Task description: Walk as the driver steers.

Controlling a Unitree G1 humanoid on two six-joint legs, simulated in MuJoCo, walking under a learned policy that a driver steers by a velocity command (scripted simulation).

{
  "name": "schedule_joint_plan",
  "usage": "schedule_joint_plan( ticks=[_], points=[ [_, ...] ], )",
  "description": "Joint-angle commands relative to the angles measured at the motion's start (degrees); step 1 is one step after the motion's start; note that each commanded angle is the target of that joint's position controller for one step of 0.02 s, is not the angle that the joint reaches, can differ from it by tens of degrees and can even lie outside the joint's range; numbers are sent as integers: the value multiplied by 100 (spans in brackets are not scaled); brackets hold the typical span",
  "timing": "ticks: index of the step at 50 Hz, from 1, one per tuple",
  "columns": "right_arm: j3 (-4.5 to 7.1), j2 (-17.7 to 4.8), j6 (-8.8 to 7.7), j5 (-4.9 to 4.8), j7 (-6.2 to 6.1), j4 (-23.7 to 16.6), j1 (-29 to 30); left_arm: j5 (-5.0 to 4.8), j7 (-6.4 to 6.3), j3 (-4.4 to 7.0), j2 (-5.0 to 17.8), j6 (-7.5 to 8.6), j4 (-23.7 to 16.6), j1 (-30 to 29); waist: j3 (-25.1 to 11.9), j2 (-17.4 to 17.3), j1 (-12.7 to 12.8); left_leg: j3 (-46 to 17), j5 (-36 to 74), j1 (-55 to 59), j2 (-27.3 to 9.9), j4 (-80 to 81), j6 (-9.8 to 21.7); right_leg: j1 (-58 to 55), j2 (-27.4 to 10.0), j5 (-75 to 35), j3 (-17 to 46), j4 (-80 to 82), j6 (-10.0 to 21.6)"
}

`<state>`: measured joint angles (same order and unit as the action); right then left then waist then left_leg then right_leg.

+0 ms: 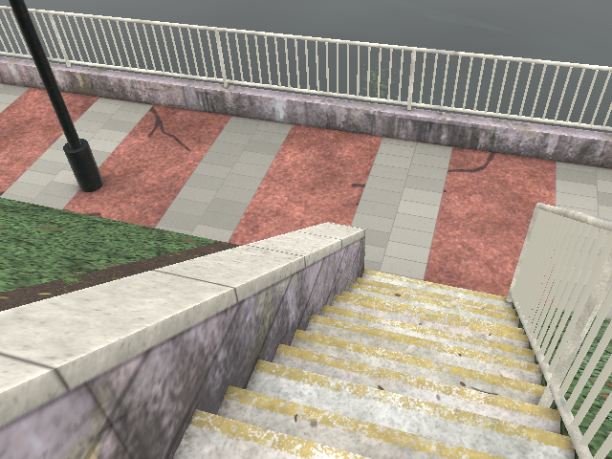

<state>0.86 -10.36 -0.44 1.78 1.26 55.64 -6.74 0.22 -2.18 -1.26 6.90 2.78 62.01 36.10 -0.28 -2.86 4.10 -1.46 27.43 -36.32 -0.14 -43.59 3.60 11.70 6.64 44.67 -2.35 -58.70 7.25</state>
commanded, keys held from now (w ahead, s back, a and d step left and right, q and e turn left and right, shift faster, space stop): w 0.14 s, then no key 0.86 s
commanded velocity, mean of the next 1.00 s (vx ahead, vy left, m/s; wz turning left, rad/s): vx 0.19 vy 0.00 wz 0.01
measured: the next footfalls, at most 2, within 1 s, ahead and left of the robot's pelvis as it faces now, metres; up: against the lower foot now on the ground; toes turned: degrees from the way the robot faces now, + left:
left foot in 0.12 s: +0.18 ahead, +0.09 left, -0.19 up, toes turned +2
right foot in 0.54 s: +0.38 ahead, -0.10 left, -0.39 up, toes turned -2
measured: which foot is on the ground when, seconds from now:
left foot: up 0.00-0.10, down 0.12-0.56, up 0.58-1.00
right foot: down 0.00-0.14, up 0.16-0.52, down 0.54-1.00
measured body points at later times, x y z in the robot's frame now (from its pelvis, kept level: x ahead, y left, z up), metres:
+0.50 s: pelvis +0.24 -0.02 -0.22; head +0.23 -0.02 +0.23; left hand +0.29 +0.24 -0.36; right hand +0.17 -0.25 -0.37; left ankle +0.14 +0.09 -0.85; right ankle +0.37 -0.11 -0.95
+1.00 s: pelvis +0.29 -0.03 -0.33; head +0.28 -0.07 +0.12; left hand +0.27 +0.19 -0.46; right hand +0.48 -0.21 -0.46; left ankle +0.43 +0.11 -0.93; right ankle +0.34 -0.10 -1.05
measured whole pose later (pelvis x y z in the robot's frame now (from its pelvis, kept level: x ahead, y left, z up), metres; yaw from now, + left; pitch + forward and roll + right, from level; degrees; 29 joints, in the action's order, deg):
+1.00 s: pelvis +0.29 -0.03 -0.33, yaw +0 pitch -3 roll +1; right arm -2.4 -7.9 6.4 0.9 -1.3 47.4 -2.7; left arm -0.1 -2.9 -5.5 8.9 1.3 54.9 23.9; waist 1.1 -3.9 3.8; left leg -5.9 -6.4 -46.5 3.5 -74.3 -4.1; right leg 19.2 1.9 16.7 -4.9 -38.8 5.0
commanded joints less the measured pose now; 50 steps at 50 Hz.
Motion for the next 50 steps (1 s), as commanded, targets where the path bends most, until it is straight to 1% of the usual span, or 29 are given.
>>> schedule_joint_plan(
  ticks=[1, 3, 5, 6, 7, 8, 10, 11, 12, 14, 15, 16, 17, 19, 21, 23, 25, 27, 28, 29, 31, 32, 33, 35, 37, 39, 42, 47, 50],
  points=[
    [24, -262, -214, -99, 31, -460, 704, 132, -33, 84, 486, 85, -45, 226, 1205, 614, 304, 305, -88, 358, 124, 1001, -120, 690, -934, -3841, 1433, 701, 194],
    [30, -269, -283, -109, -12, -464, 565, 182, -52, 146, 644, 48, 70, 220, 1019, 713, 482, 194, -778, 444, 95, 1375, -39, 62, -983, -5048, 1721, 23, 333],
    [147, -619, -310, -216, -71, -12, -843, 166, 62, 281, 946, 30, 15, -103, 522, 514, -56, 216, -1574, 1811, 86, 2300, 163, -31, -1014, -6998, 1644, -1170, 369],
    [217, -771, -305, -116, -64, 330, -1682, 56, 84, 312, 1036, 32, 67, -79, 464, 464, -330, 242, -1231, 3189, -56, 2779, 302, 860, -990, -7577, 1653, -2146, 245],
    [357, -1123, -252, -74, -46, 670, -2611, 73, 55, 389, 1094, 12, 20, -387, 289, -403, -945, -278, 513, 4722, -669, 2769, 775, 2313, -322, -4745, 1032, -4518, -50],
    [316, -1128, -205, -171, 42, 683, -3045, -115, 8, 402, 787, 11, -212, 104, -797, -970, -625, -1296, 3382, 7137, -2213, 361, 1386, 4619, 55, 1077, 472, -6216, -340],
    [241, -909, -174, -221, 80, 474, -2782, 169, -27, 439, 1053, -41, -257, -475, -562, -26, -760, -1277, 835, 6011, -2187, 790, 1511, 5377, -342, 291, 781, -5438, -159],
    [290, -1125, -154, -216, -71, 549, -2477, 198, 40, 399, 900, -113, -405, -701, -61, -424, -523, -1972, -1747, 4398, -2249, 1252, 1816, 5148, -557, -507, 895, -4576, -217],
    [63, -602, -222, -96, -138, 448, -1978, 270, 14, 505, 1108, -147, -404, -1137, 565, 261, -364, -1424, -2297, 3121, -1722, 1302, 1351, 4858, -616, -1981, 1323, -3168, -321],
    [-205, -126, -383, 2, -206, 296, -1297, 271, 88, 405, 687, -273, -401, -1205, 754, 24, 109, -354, -1863, 73, -986, 1487, 936, 2044, -355, -3977, 595, -725, -650],
    [-163, -367, -458, 10, -210, 261, -1242, 280, 92, 410, 544, -356, 22, -509, 303, -154, 340, -309, -1145, -420, -1033, 1235, 933, 774, -295, -4915, 312, -1141, -628],
    [-54, -584, -565, -107, -269, 376, -1312, 304, 98, 444, 570, -392, 46, -443, 279, -319, 365, -398, -2286, -76, -819, 578, 811, 1356, -298, -5789, 466, -1143, -593],
    [-99, -490, -597, -292, -294, 373, -1413, 247, 62, 464, 778, -399, -196, -966, 251, -313, 179, -611, -2736, 411, -761, 414, 685, 1941, -363, -5856, 648, -882, -579],
    [-140, -434, -572, -339, -350, 368, -1309, 301, 126, 356, 757, -344, -559, -1679, 387, -156, 36, -600, -4403, 98, -576, 95, 579, 1517, -442, -7079, 464, 782, -588],
    [-120, -474, -423, -238, -418, 379, -1543, 201, 214, 264, 693, -248, -712, -2123, 545, -2, -256, -329, -5274, -104, -367, -347, 513, 743, -404, -7332, 156, 2129, -716],
    [-61, -597, -294, -38, -468, 398, -1827, -14, 289, 243, 823, -178, -788, -2121, 811, -179, -553, -461, -4579, 350, -483, -874, 613, 520, -786, -7386, 297, 3410, -681],
    [-98, -525, -47, 45, -588, 481, -2161, -45, 332, 315, 1042, -163, -638, -1680, 926, -249, -703, -734, -3324, 875, -559, -1557, 744, 152, -1193, -7371, 272, 4611, -546],
    [-142, -425, 94, 94, -674, 457, -2206, 54, 406, 449, 1295, -157, -50, -127, 487, 171, -338, -623, -3184, 584, -277, -3229, 811, -1459, -1325, -7420, -3, 5250, -354],
    [-62, -404, 77, -41, -552, 433, -2640, 37, 449, 496, 1615, -128, 156, 283, -66, 1489, -350, -70, -6386, -504, 502, -5069, 571, -2675, -1931, -9932, 536, 4297, -331],
    [-79, -159, 28, -331, -544, 380, -2969, -89, 464, 446, 1694, -120, 147, 618, -896, 1937, -271, 252, -9220, -2029, 968, -7390, 369, -4298, -2768, -11562, 907, 2227, 113],
    [-44, -504, -4, -222, -566, 190, -2137, -277, 383, 349, 1401, -207, -70, 177, -1174, 1223, -69, -133, -8176, -2928, 587, -8534, 370, -3400, -2788, -8137, 1254, 2449, 598],
    [-88, -538, 50, -260, -538, -138, -1526, -162, 171, 342, 1566, -189, -349, -559, -1028, 1514, -53, -286, -6821, -2867, 319, -7792, 82, -2335, -3275, -4994, 2260, 3652, 1255],
    [-25, -740, 192, -132, -520, -170, -990, -55, 92, 221, 1299, -198, -489, -919, -422, 679, -172, -293, -6190, -2660, 282, -7600, -108, -1258, -3084, -3829, 2153, 4120, 1326],
    [-62, -437, 474, -68, -527, -196, -738, 75, 48, 85, 1208, -221, -483, -879, 105, 518, -274, -164, -6096, -2209, 446, -7746, -239, 39, -2673, -4108, 1874, 4126, 1101],
    [-106, -152, 458, -92, -498, -284, -753, 44, 2, -44, 1038, -95, -459, -806, 426, 215, -429, -495, -4957, -2544, 628, -7198, -402, 487, -2081, -4604, 1292, 3435, 694],
    [-122, -34, 495, -105, -505, -402, -668, -38, 30, -131, 1017, 12, -483, -777, 271, 735, -473, -510, -4717, -2579, 831, -7357, -526, 687, -1984, -5364, 1318, 3149, 547],
    [-200, 86, 611, -69, -451, -871, 86, -85, -60, -256, 965, 39, -657, -933, 509, 672, -453, -491, -4038, -2875, 872, -6552, -759, 1083, -1976, -4008, 1525, 3308, 486],
    [-290, 73, 675, -74, -297, -1133, 398, -52, -126, -343, 927, -43, -965, -1182, 281, 644, -351, -565, -3338, -1957, 420, -3935, -881, 768, -1779, -2276, 1723, 3677, 107],
    [-237, -221, 663, -94, -175, -1055, 340, 22, -56, -172, 1170, -173, -1026, -1136, 247, 952, -145, -297, -3346, 106, 61, -1347, -652, 956, -1849, -1535, 1781, 4375, 154]
  ],
)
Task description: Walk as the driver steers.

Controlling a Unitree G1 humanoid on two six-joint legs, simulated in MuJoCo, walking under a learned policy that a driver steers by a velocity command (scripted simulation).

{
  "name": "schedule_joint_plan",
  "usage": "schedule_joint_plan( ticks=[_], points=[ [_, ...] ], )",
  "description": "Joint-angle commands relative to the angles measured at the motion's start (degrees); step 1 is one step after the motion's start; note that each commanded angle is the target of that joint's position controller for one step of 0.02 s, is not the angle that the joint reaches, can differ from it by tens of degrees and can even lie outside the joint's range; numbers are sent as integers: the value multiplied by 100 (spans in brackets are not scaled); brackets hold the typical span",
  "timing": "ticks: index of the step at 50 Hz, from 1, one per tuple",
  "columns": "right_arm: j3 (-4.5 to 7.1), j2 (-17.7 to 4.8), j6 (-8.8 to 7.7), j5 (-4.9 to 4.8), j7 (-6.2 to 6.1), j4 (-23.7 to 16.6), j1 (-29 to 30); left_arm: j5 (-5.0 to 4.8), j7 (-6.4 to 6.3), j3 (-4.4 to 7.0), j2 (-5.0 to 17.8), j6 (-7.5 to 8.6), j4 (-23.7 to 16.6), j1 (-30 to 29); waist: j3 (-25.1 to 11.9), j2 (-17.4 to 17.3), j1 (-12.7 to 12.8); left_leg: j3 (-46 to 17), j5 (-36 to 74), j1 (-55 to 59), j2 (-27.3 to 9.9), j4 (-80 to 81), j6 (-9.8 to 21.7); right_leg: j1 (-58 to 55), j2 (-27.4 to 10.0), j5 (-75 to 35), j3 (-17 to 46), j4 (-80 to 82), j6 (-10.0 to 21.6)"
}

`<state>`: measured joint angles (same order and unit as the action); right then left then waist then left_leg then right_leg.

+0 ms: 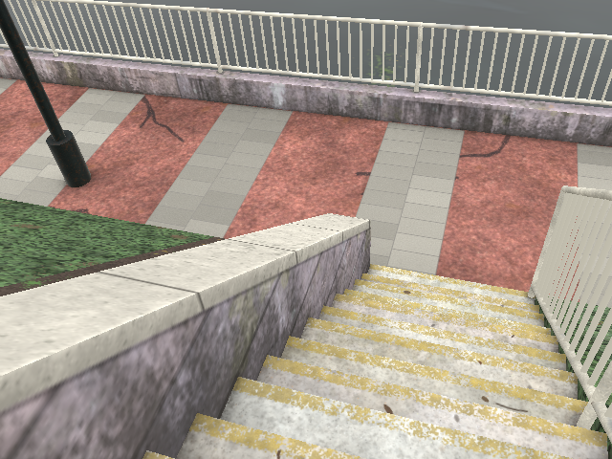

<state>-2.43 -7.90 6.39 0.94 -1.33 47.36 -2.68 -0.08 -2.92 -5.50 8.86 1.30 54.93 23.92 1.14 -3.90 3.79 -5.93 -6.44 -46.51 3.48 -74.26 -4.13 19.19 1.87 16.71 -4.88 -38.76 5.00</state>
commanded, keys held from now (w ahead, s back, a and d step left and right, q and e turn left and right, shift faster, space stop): no key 0.42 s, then e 0.58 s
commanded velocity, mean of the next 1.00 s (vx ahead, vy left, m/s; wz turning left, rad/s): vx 0.00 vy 0.00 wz -0.22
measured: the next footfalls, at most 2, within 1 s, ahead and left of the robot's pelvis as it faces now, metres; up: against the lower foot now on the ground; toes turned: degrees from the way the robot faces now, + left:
left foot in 0.12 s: +0.11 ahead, +0.13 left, +0.00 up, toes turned -2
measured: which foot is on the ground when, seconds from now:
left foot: up 0.00-0.10, down 0.12-0.80, up 0.82-1.00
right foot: down 0.00-1.00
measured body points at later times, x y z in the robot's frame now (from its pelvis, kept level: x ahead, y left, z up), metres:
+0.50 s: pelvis +0.07 +0.04 +0.03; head +0.06 +0.05 +0.48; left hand +0.08 +0.28 -0.13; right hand +0.09 -0.19 -0.12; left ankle +0.07 +0.13 -0.72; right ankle +0.05 -0.07 -0.72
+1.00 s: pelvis +0.05 +0.03 +0.01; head +0.06 +0.02 +0.46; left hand +0.22 +0.27 -0.10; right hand +0.18 -0.26 -0.08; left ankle +0.13 +0.13 -0.66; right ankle +0.05 -0.07 -0.72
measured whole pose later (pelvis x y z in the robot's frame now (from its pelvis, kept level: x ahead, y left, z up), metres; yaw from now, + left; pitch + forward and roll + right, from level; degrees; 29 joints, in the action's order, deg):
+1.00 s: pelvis +0.05 +0.03 +0.01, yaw -15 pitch +1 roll +1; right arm 0.9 -16.3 3.3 1.9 -0.4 38.0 -3.9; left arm 0.7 0.3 2.2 14.6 -4.6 39.6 14.3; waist 0.8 -0.6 2.0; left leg -1.8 -24.6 -35.0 4.0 -61.2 -1.5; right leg 19.9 6.9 16.3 10.7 -36.5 2.8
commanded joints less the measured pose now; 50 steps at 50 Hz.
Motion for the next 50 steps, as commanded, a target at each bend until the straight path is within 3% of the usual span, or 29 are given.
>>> schedule_joint_plan(
  ticks=[1, 2, 3, 4, 5, 6, 7, 8, 9, 10, 12, 14, 22, 24, 28, 33, 36, 39, 40, 41, 42, 43, 44, 45, 46, 48, 50],
  points=[
    [107, -586, -10, -57, 138, -191, -170, 84, 90, 324, 1116, -97, -277, 134, 155, 1269, -123, 367, -629, 1835, -291, 2003, 231, 421, -1401, 1495, 1971, 2634, 399],
    [135, -664, -24, -38, 154, -36, -413, 65, 174, 385, 1246, -74, -263, 13, 59, 1452, -180, 265, 91, 2609, -366, 1259, 283, 821, -1598, 1262, 2071, 2698, 495],
    [127, -698, -100, -173, 244, -57, -557, 151, 215, 348, 1004, -218, -373, -248, 541, 1252, -386, 382, -1450, 2497, -440, 3426, 471, 600, -1255, 1705, 1594, 2486, 474],
    [138, -686, -163, -178, 280, 149, -660, 163, 261, 428, 1029, -310, -288, 235, 640, 1095, -38, 798, -1442, 3343, -223, 3770, 514, 849, -1250, 1865, 1727, 2654, 510],
    [144, -648, -234, -149, 293, 302, -1045, 200, 279, 493, 1077, -357, -272, 341, 806, 889, -180, 748, -1470, 3807, -227, 4412, 648, 890, -1157, 2118, 1753, 2503, 518],
    [151, -667, -346, -84, 275, 477, -1580, 208, 287, 543, 1042, -363, -187, 509, 883, 623, -291, 392, -1240, 4438, -451, 4989, 717, 1148, -1020, 2136, 1701, 2169, 372],
    [105, -669, -481, -44, 275, 482, -1923, 166, 296, 543, 834, -337, -192, 478, 802, 243, -375, -683, -908, 4890, -1178, 5224, 734, 1291, -829, 1560, 1350, 1334, 134],
    [117, -882, -466, -16, 136, 551, -1748, 59, 351, 595, 883, -332, -395, 202, 988, -733, -362, -1538, -1765, 4052, -1539, 5486, 1159, 1623, -546, 1025, 990, 1438, -32],
    [-10, -513, -508, -7, 103, 439, -1547, 85, 354, 648, 1033, -361, -393, -137, 889, -475, -467, -1942, -2326, 3595, -1605, 6013, 1174, 982, -589, 618, 934, 1202, -155],
    [-66, -489, -546, 3, 96, 375, -1178, 28, 406, 665, 906, -376, -305, -84, 758, -438, -249, -1846, -2346, 3108, -1548, 6201, 1115, 218, -586, 140, 900, 1258, -225],
    [-8, -723, -579, -66, 110, 255, -907, 39, 495, 676, 853, -391, -153, 77, 398, -312, -19, -1221, -1999, 2373, -1162, 6230, 866, -1283, -548, -349, 841, 1294, -215],
    [11, -782, -612, -108, 115, 340, -1130, 91, 517, 654, 769, -365, -21, 150, 183, -155, -11, -936, -1678, 2487, -1016, 6236, 758, -1646, -595, -452, 875, 1399, -166],
    [-23, -765, -595, -50, 112, 668, -1645, 69, 383, 585, 745, -290, 150, -160, 194, 323, -274, -504, -435, 3423, -926, 5856, 736, -1314, -839, -704, 1079, 2045, -236],
    [29, -863, -582, -59, 97, 654, -1569, 14, 388, 601, 768, -285, 190, -199, 261, 325, -309, -339, 237, 3582, -989, 5670, 683, -1069, -837, -851, 1130, 2000, -267],
    [165, -1113, -537, -102, 6, 454, -1335, 9, 381, 659, 823, -215, -210, -664, -110, 220, -387, -122, 1335, 4132, -1095, 4984, 890, -368, -618, -1116, 1130, 1357, -182],
    [404, -1388, -402, -34, -70, 115, -1230, 24, 334, 755, 776, -279, -709, -863, -498, 28, -479, -104, 2132, 4257, -1472, 4239, 1257, 474, -220, -1028, 1051, 271, -103],
    [515, -1482, -326, 3, -59, -181, -927, 14, 381, 774, 734, -347, -1028, -1036, -463, -112, -435, -133, 1521, 3925, -1713, 4198, 1338, 693, -27, -414, 990, 42, -58],
    [589, -1533, -278, 27, -9, -514, -623, -7, 437, 838, 884, -355, -1289, -1156, -403, 201, -342, 233, 296, 3406, -1532, 3809, 1090, 564, -85, -1030, 1343, 117, 98],
    [599, -1462, -260, 26, 27, -665, -525, -9, 436, 882, 1051, -347, -1372, -1130, -468, 651, -315, 567, -304, 3033, -1200, 3336, 880, 315, -359, -1608, 1947, 334, 261],
    [585, -1345, -250, 2, 68, -846, -328, -12, 427, 950, 1294, -344, -1417, -933, -608, 1277, -180, 1029, -1508, 2261, -675, 2577, 580, -315, -876, -2193, 2994, 846, 557],
    [562, -1264, -251, -46, 76, -1073, 92, 32, 434, 1014, 1552, -381, -1415, -635, -436, 1825, 90, 1058, -3219, 811, 7, 1928, 364, -1260, -1264, -2296, 4130, 1460, 914],
    [525, -1274, -310, 5, 77, -1263, 421, 54, 407, 1041, 1625, -373, -1393, -144, -353, 1571, 368, 509, -3540, -239, 137, 1562, 415, -2172, -1411, -1696, 4605, 1633, 1149],
    [496, -1198, -388, 1, 77, -1323, 422, 73, 327, 1052, 1621, -402, -1387, -161, -310, 1301, 253, 142, -3118, -672, 32, 1416, 437, -2405, -1441, -1470, 4540, 1501, 1233],
    [458, -1172, -457, 13, 74, -1339, 317, 71, 256, 1046, 1570, -454, -1497, -478, -281, 1115, 32, 73, -2603, -605, -70, 1495, 398, -2181, -1303, -1526, 4172, 1362, 1153],
    [428, -1178, -499, 47, 87, -1328, 231, 130, 235, 1019, 1512, -522, -1682, -815, -327, 1030, -85, 181, -2183, -359, -31, 1512, 356, -1922, -1123, -1755, 3782, 1181, 1021],
    [365, -1121, -446, 111, 97, -1384, 176, 104, 293, 977, 1372, -550, -2001, -1260, -489, 969, -225, 401, -1747, 205, 92, 1143, 256, -1152, -885, -2079, 3458, 1147, 926],
    [324, -1037, -299, 134, 106, -1510, 198, 66, 338, 895, 1233, -527, -2198, -1423, -512, 883, -350, 446, -1358, 664, 46, 960, 142, -274, -777, -1360, 3375, 1312, 882]
  ],
)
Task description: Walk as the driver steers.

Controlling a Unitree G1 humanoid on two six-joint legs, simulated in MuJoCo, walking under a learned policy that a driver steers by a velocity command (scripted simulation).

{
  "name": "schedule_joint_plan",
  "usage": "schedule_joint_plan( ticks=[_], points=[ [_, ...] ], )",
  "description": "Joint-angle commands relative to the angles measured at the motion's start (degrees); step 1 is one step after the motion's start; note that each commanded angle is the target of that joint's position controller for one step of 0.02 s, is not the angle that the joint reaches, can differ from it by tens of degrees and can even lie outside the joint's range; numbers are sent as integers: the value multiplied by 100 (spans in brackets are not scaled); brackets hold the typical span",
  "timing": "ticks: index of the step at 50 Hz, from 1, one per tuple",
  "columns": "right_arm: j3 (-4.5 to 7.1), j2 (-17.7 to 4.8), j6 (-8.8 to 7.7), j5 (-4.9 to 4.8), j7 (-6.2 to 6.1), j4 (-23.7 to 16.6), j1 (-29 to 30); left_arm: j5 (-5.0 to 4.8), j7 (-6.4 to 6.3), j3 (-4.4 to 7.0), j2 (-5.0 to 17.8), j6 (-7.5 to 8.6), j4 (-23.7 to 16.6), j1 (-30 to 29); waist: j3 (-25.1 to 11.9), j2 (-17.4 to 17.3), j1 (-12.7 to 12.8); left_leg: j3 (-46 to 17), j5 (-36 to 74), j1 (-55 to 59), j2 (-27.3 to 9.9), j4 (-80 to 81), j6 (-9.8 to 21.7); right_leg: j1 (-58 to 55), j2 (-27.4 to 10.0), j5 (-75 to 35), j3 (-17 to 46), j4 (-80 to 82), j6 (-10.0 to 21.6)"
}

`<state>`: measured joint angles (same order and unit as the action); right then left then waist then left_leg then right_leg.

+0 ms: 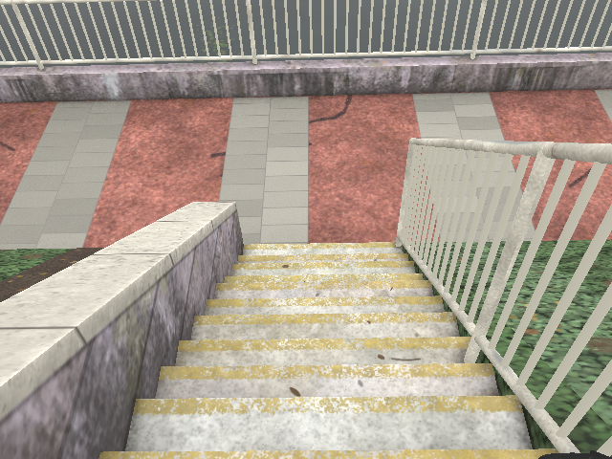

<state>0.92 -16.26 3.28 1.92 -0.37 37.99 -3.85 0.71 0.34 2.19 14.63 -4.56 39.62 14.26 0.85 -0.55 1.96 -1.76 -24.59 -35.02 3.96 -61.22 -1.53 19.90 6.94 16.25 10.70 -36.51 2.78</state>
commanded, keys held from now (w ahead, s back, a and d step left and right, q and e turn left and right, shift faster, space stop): e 0.20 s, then no key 0.62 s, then w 0.18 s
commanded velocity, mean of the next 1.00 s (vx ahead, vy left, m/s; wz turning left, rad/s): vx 0.03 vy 0.00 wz -0.24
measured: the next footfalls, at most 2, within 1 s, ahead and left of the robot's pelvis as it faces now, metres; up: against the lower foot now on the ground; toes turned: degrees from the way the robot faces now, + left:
left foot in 0.20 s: +0.07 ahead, +0.11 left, +0.00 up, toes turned -9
right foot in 0.76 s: +0.07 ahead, -0.10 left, +0.00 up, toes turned -8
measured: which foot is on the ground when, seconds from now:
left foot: up 0.00-0.18, down 0.20-1.00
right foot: down 0.00-0.20, up 0.22-0.74, down 0.76-1.00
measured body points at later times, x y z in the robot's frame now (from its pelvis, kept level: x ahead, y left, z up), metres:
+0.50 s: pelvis +0.00 +0.05 -0.01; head +0.03 +0.09 +0.44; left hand +0.24 +0.23 -0.12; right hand -0.03 -0.21 -0.11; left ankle +0.03 +0.11 -0.73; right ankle +0.04 -0.12 -0.48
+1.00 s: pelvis +0.06 +0.01 +0.01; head +0.05 +0.01 +0.46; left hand +0.14 +0.24 -0.14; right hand +0.02 -0.24 -0.14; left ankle +0.03 +0.11 -0.73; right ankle +0.03 -0.10 -0.73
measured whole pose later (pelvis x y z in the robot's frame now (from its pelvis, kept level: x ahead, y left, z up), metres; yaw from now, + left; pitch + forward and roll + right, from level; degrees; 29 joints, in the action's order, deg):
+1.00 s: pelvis +0.06 +0.01 +0.01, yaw -11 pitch -1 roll +0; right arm 0.9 -12.7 1.9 1.6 1.2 51.8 -21.4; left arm -0.4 -0.2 -0.1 12.0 -3.7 54.6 17.4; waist -0.8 -0.7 -0.5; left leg 2.2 -20.8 -8.9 0.9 -30.2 3.7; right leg 12.6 2.8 17.2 2.5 -30.2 2.3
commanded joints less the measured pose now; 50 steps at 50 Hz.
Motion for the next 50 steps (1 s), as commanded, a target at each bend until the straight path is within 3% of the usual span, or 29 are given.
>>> schedule_joint_plan(
  ticks=[1, 2, 4, 5, 6, 7, 8, 9, 10, 11, 12, 13, 15, 18, 21, 25, 28, 32, 35, 36, 37, 38, 39, 40, 41, 42, 44, 46, 50],
  points=[
    [21, -217, -38, 70, -5, -389, -21, -6, -22, 110, 758, 168, -802, -731, -824, 569, -309, 137, 1908, 524, -4, -1852, -71, 616, -1520, -1535, 1871, 960, 1236],
    [-8, -209, 7, 62, -8, -644, 235, -41, -31, 72, 653, 170, -930, -848, -468, 428, -411, 185, 1246, 213, 34, -1013, -90, 863, -1167, -1037, 1667, 1027, 1146],
    [-103, -106, -1, 28, 11, -757, 279, -25, -24, 133, 888, 148, -1000, -762, -403, 604, -228, 386, 980, 837, 132, -369, -25, 1007, -1056, -926, 1665, 1223, 1150],
    [-142, -61, 26, -84, 7, -855, 222, 28, -17, 170, 940, 60, -939, -567, -215, 804, -163, 29, -24, 766, 36, 971, 63, 539, -980, -421, 1835, 1445, 1153],
    [-131, -99, -7, -125, 27, -735, -59, -9, -3, 213, 1046, 44, -999, -721, -396, 1036, -156, 460, 748, 1780, 204, 322, 37, 1050, -1000, -630, 1725, 1308, 1103],
    [-115, -147, 19, -243, 32, -761, -420, 80, 3, 210, 998, -8, -1040, -698, -227, 1072, -351, -216, -217, 1891, -22, 1963, 167, 675, -951, 48, 2014, 1515, 1040],
    [-87, -135, 17, -255, 6, -561, -932, 30, -12, 239, 1037, -32, -1041, -710, -214, 974, -478, 9, 277, 2943, 18, 2615, 164, 1106, -878, 793, 1994, 1407, 900],
    [-4, -242, 9, -216, -56, -389, -1445, -9, -6, 220, 873, 8, -985, -524, -193, 427, -644, -97, 216, 4080, -135, 3173, 145, 1811, -557, 1574, 1742, 859, 718],
    [65, -490, -40, -191, -44, -227, -1969, -25, 7, 183, 484, 49, -947, -457, -185, -451, -777, -1084, -470, 4836, -985, 3378, 211, 2861, 108, 2282, 705, -969, 317],
    [180, -1247, -112, -229, 12, -353, -2429, -137, 61, 172, 374, 167, -1465, -829, -106, -1501, -853, -3725, 320, 5048, -2522, 4076, 590, 4332, 880, 3177, 249, -1975, -7],
    [204, -1011, -185, -194, -50, -119, -2505, -18, 30, 328, 910, 321, -1395, -1465, 292, -746, -1024, -4342, 411, 4660, -2479, 4347, 676, 4996, 458, 2337, 634, -2551, -233],
    [106, -782, -243, -119, -116, -155, -2125, -17, 21, 315, 773, 328, -1285, -1429, 317, -517, -704, -3832, 522, 4165, -2263, 4171, 664, 4771, 474, 1783, 747, -3124, -327],
    [-26, -451, -305, -47, -134, -279, -1469, 83, 28, 190, 356, 178, -1000, -995, -10, -652, -141, -2347, 1666, 2896, -1714, 3637, 759, 4255, 578, 1027, 272, -5081, -457],
    [-131, -222, -359, -96, -47, -447, -1053, 80, -14, 156, 261, -60, -788, -724, -364, -476, 245, -1414, 2168, 1415, -1455, 3491, 932, 3734, 660, 254, -81, -7167, -632],
    [-177, -233, -375, -193, -85, -415, -1397, 70, -61, 73, 146, -227, -778, -1008, -189, -304, 19, -1208, 1523, 1334, -1358, 3444, 952, 4097, 647, -211, -243, -7544, -756],
    [-178, -358, -439, -172, -231, -18, -2279, 152, -104, 30, -11, -284, -798, -1441, -126, -471, -430, -1256, 1859, 2191, -1423, 3270, 1059, 4636, 603, -127, -313, -7325, -849],
    [-209, -258, -479, -133, -296, 133, -2393, 131, -85, -13, -110, -279, -700, -1466, -239, -578, -505, -1342, 1721, 2648, -1538, 3269, 1215, 4488, 402, -175, -188, -6419, -877],
    [-222, -138, -464, -117, -226, 267, -1862, 47, 102, -166, -254, -187, -368, -1306, -148, -618, -396, -1145, 486, 2076, -1423, 3734, 1273, 2277, -285, -669, -337, -2570, -707],
    [-239, -253, -581, -298, 42, 370, -1018, 50, 160, -177, -178, -195, 623, 84, -334, -1026, 335, -546, 2194, -294, -1674, 3657, 1239, -1612, -417, -1322, -1177, -2570, -287],
    [-209, -262, -414, -127, 40, 563, -1443, -140, 192, -282, -237, -143, 342, -475, 395, -1114, 68, -438, 1363, 660, -1317, 3857, 1133, -675, -297, 1484, -1293, 26, -245],
    [-136, -283, -307, -82, 58, 728, -2042, -134, 187, -324, -278, -71, 532, -535, 722, -636, -308, -694, 1154, 643, -1309, 3910, 1080, -1267, -385, 765, -1254, 813, -252],
    [-126, -209, -262, -45, 47, 849, -2194, -95, 144, -307, -138, 16, 710, -122, 745, -324, -241, -761, 1148, 557, -1194, 3444, 885, -1888, -799, -11, -421, 1289, -220],
    [-73, -90, -224, -37, 70, 822, -2658, -73, 54, -292, 183, 201, 857, 278, 603, 764, -582, -506, 361, 220, -1011, 2932, 599, -2391, -1916, -3315, 719, 953, -10],
    [-43, -131, -138, -150, 59, 962, -2631, -21, -34, -370, -61, 244, 923, -161, 636, 1130, -603, -341, 150, 911, -898, 3448, 402, -971, -2015, -2799, 1182, 1160, 529],
    [-1, -240, -107, -181, 57, 1099, -2371, -28, -13, -395, -167, 295, 899, -376, 678, 916, -464, -284, 637, 1673, -826, 3430, 318, -418, -1819, -2269, 1005, 1498, 446],
    [20, -130, -117, -186, 92, 1132, -2120, -74, -18, -446, -227, 327, 971, -466, 259, 731, -441, -214, 913, 2574, -717, 3513, 347, -195, -1617, -1527, 728, 1788, 278],
    [54, -23, -109, -123, 186, 1088, -1845, -180, -79, -296, 130, 228, 1150, -295, 51, 821, -452, 43, 547, 3048, -509, 3429, 464, -164, -1206, 632, 363, 1925, 224],
    [67, 35, -146, -71, 196, 1094, -1810, -183, -67, -167, 298, 139, 1132, -218, 159, 839, -402, 310, 9, 2615, -335, 3290, 607, -242, -1133, 2050, 429, 2016, 390],
    [81, 110, -242, 22, 127, 1193, -1989, -59, -63, -61, 377, 188, 1188, 37, 362, 647, -381, 403, -135, 2337, -311, 3301, 739, -208, -1177, 2096, 484, 1842, 674]
  ],
)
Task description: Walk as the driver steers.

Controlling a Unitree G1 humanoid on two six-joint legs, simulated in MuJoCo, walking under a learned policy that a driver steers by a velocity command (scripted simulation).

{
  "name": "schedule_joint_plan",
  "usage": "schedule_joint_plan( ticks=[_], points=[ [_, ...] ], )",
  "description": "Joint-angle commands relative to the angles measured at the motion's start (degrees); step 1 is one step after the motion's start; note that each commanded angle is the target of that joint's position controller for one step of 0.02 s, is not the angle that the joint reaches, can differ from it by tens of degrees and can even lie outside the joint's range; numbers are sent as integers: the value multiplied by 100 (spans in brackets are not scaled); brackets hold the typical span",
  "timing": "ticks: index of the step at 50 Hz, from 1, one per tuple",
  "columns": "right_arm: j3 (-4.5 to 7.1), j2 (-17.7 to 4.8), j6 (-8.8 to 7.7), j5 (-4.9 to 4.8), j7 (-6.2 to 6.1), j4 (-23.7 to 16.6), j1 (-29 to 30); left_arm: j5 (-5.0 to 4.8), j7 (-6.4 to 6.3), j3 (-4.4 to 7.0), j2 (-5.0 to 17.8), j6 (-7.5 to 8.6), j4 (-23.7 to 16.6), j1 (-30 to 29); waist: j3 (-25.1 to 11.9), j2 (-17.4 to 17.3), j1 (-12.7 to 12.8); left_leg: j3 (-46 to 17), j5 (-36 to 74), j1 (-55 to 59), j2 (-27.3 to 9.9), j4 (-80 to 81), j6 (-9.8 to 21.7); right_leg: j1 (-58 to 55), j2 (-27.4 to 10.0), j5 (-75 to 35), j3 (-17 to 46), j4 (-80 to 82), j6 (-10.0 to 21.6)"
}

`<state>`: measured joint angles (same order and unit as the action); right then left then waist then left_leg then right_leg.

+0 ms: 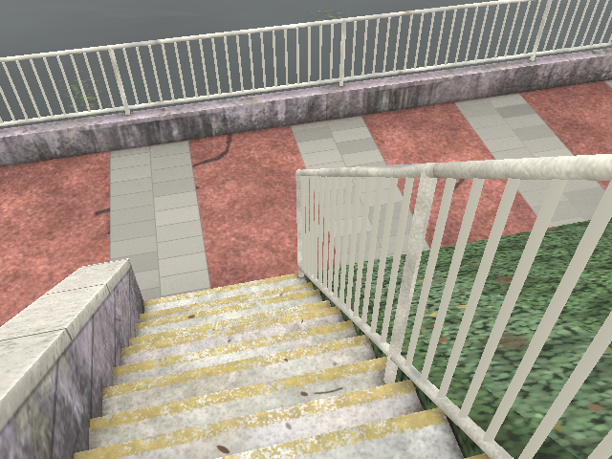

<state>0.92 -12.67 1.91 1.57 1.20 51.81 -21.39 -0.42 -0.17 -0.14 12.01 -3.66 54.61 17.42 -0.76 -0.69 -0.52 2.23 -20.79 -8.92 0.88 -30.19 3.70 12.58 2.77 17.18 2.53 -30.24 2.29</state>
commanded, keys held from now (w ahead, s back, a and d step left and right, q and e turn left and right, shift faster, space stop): w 0.40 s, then w+q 0.60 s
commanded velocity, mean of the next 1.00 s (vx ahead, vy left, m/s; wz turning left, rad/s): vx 0.44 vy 0.00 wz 0.22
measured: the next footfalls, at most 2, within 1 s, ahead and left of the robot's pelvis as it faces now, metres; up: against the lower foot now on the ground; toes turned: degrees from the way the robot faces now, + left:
right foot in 0.52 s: +0.33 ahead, -0.20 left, -0.20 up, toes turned -1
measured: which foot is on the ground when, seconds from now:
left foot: down 0.00-0.50, up 0.52-1.00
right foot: down 0.00-0.08, up 0.10-0.50, down 0.52-1.00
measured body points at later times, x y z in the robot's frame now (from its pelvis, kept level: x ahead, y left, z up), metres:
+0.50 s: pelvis +0.20 -0.08 -0.14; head +0.19 -0.10 +0.31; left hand +0.40 +0.15 -0.23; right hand +0.05 -0.30 -0.28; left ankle -0.04 +0.09 -0.71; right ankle +0.34 -0.19 -0.86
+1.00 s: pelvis +0.40 -0.08 -0.33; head +0.37 -0.08 +0.12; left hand +0.29 +0.12 -0.49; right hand +0.62 -0.27 -0.43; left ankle +0.51 +0.04 -1.02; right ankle +0.29 -0.20 -0.93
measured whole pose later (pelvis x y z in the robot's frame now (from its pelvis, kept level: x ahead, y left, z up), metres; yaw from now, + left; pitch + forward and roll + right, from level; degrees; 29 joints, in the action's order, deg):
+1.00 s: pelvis +0.40 -0.08 -0.33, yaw +14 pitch -4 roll -3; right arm 3.5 -12.3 1.0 1.8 1.7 47.8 -5.3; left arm 2.1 -2.2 0.4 9.3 3.8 60.7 26.0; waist 0.4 -1.8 3.5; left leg -0.9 26.6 -32.0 -1.1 -46.8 5.3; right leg 15.1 -4.9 53.0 -13.9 -76.1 0.1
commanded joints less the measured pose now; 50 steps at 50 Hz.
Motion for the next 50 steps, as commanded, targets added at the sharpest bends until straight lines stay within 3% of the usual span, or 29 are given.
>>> schedule_joint_plan(
  ticks=[1, 3, 5, 8, 13, 14, 15, 17, 19, 21, 23, 24, 25, 26, 27, 28, 30, 31, 32, 33, 34, 36, 37, 39, 41, 43, 46, 49, 50],
  points=[
    [92, -274, -137, 65, -42, -170, -280, 56, -16, 184, 619, 128, -331, -325, 538, 524, -154, -69, -495, -214, -46, 258, 260, 616, -681, 1778, 1174, 1030, 742],
    [172, -446, -232, 38, -87, -76, -487, 56, -32, 181, 506, 223, -341, -601, 548, 65, -283, -586, -307, 308, -326, 527, 381, 1013, -307, 737, 578, 289, 638],
    [340, -939, -266, -32, -156, 165, -1191, 160, -39, 196, 482, 338, -410, -900, 596, -827, -559, -2060, 449, 1441, -1295, 891, 793, 2412, 107, 470, -163, -1031, 435],
    [353, -917, -261, -46, -190, 367, -1351, 184, -34, 225, 491, 419, -532, -1418, 618, -674, -550, -2200, 3068, 1875, -1767, 449, 1093, 3118, -191, 1162, -409, -1586, 246],
    [342, -927, -424, 90, -169, 271, -649, 173, 35, 346, 608, 350, 73, -672, 768, -569, 11, -1613, 1423, -437, -1483, 81, 1037, 1738, -226, -532, -590, -2711, 163],
    [290, -767, -533, 105, -205, 625, -1241, 196, 6, 362, 564, 375, -93, -1356, 1024, -681, -337, -1913, 1043, 587, -1680, -251, 971, 3134, -647, -1633, 278, -2675, 129],
    [266, -750, -615, 72, -240, 757, -1527, 199, -26, 423, 765, 395, -265, -1855, 1244, -466, -553, -2099, 953, 1181, -1780, -355, 980, 4140, -685, -1576, 513, -2378, 67],
    [230, -728, -751, 112, -260, 954, -2026, 181, -34, 406, 552, 638, -712, -2884, 1255, -257, -1043, -2051, 616, 2037, -1565, -843, 1003, 5346, -576, -2169, 718, -1529, 21],
    [154, -566, -801, 13, -266, 575, -426, 101, 191, 210, 153, 711, -767, -2439, 735, 145, -412, -621, -416, -1214, -797, -1075, 458, 1431, -648, -5461, -24, 321, 74],
    [167, -613, -763, -98, -223, 675, -586, -1, 365, 124, 9, 560, -571, -1812, 622, -88, -407, -556, -1012, -2615, -742, -1204, 376, -544, -431, -5517, -383, -383, -101],
    [185, -591, -657, -28, -265, 719, -508, 75, 270, 272, 499, 466, 95, -238, 506, -390, 169, -521, -269, -2264, -743, -2487, 174, -1199, -625, -5527, -228, -385, -118],
    [262, -888, -501, 54, -337, 692, -70, 100, 156, 413, 860, 448, 535, 1100, 94, -607, 901, -584, 599, -1890, -763, -3972, 124, -1792, -937, -5282, 99, 35, 1],
    [377, -1070, -423, 89, -400, 772, -22, 161, 77, 593, 1288, 497, 831, 2063, -83, -70, 1436, -569, 1144, -1685, -408, -5701, 78, -2206, -806, -4913, -102, 631, 14],
    [450, -926, -365, 131, -417, 824, 41, 313, 55, 681, 1484, 475, 921, 2353, 297, 923, 1679, -594, -1940, -2651, 477, -8379, 124, -2610, -1231, -4569, 245, 1059, 382],
    [356, -252, -413, -90, -392, 784, -1774, 443, 172, 494, 1413, 642, 739, 1764, -148, 2084, 167, -1086, -3031, -4038, 488, -8792, 219, -3529, -1993, -7667, 468, -1317, -69],
    [334, -338, -458, -79, -430, 925, -2114, 194, 224, 466, 1167, 664, 573, 1536, -321, 1779, 67, -1144, -2177, -4323, 4, -7624, 260, -3128, -2129, -6607, 824, -1113, -179],
    [357, -296, -333, 76, -383, 941, -1497, 113, 270, 368, 843, 637, 379, 940, 110, 1011, -96, -719, -1165, -3916, -117, -7885, 270, -1090, -2124, -3604, 1352, -261, 203],
    [355, -223, -280, 111, -374, 413, -949, 238, 156, 515, 1285, 740, 255, 678, -190, 2038, -170, -1032, -56, -4145, -280, -6901, 260, -246, -2718, -1621, 2053, 2, 854],
    [395, -535, -201, 270, -360, 340, -309, 211, 151, 427, 909, 808, 267, 632, 413, 1337, -59, -1201, 367, -4069, -432, -6372, 185, 563, -2586, -1242, 2225, 145, 873],
    [400, -338, -161, 132, -297, 173, 82, 238, 96, 288, 524, 840, 253, 347, 972, 788, -229, -1209, 1300, -3724, -207, -5355, -35, 1865, -2351, -798, 1606, -123, 871],
    [408, -231, -123, 87, -253, 288, -1, 303, 34, 298, 584, 848, 240, 473, 883, 652, -240, -909, 1394, -3447, -182, -5136, -149, 2024, -2227, -718, 1428, -239, 844],
    [352, -184, 1, 245, -250, 286, -145, 293, -48, 416, 1085, 869, 268, 704, 441, 1042, -298, -621, 1466, -3230, -88, -5477, -153, 1938, -2275, -1631, 1417, -419, 940],
    [311, -82, 22, 280, -270, 173, 22, 217, -49, 316, 822, 789, 271, 780, 396, 887, -258, -778, 1608, -3502, -119, -5639, -65, 1672, -2414, -2092, 1492, -531, 897],
    [354, -150, 6, 251, -164, -145, 846, 119, -140, 138, 187, 714, 397, 919, 516, 742, -38, -1517, 3154, -4646, -199, -4757, 195, 838, -2115, 170, 1410, -1128, 660],
    [398, -316, -112, 300, -134, -384, 1404, 183, -264, 110, 328, 702, 476, 1378, 735, 434, 248, -1690, 3420, -5354, -125, -4109, 284, 161, -2203, 180, 1510, -1214, 552],
    [333, -211, -135, 166, -33, -680, 1688, 306, -333, 89, 415, 700, 404, 1030, 870, 256, 113, -1304, 4648, -4275, 36, -2925, 62, 1215, -2039, 1060, 877, -1427, 560],
    [308, -216, -165, 20, 175, -649, 1732, 197, -362, 161, 643, 784, 231, 515, 1008, 315, 40, -162, 5909, -1376, 73, -2023, 24, 3033, -1691, 2666, -299, -1446, 378],
    [358, -354, -68, -3, 17, -524, 1416, 256, -184, 302, 908, 844, 277, 564, 1291, 860, 42, 205, 4483, -1704, -137, -1760, 156, 1816, -1994, 370, -334, -2530, 428],
    [429, -524, -34, -5, -36, -384, 707, 296, -166, 362, 1005, 815, 283, 370, 831, 870, -276, 138, 3981, -1199, -298, -1337, 326, 1391, -2022, -1039, -464, -3471, 428]
  ],
)
Over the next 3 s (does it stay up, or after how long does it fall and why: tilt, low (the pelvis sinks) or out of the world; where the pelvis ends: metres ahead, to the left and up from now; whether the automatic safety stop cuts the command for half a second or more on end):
stays up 1.21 0.28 -1.01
